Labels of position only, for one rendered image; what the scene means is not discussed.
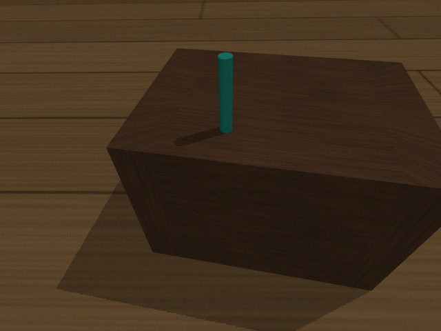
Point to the can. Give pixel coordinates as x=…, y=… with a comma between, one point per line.
x=225, y=86

